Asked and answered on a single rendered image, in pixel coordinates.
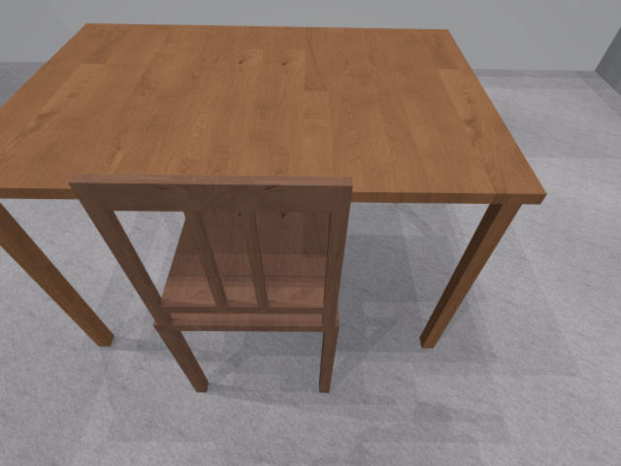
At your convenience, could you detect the chair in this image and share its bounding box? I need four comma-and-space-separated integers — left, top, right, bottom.
68, 174, 353, 393

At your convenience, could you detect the table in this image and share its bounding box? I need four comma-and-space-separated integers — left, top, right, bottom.
0, 23, 547, 349

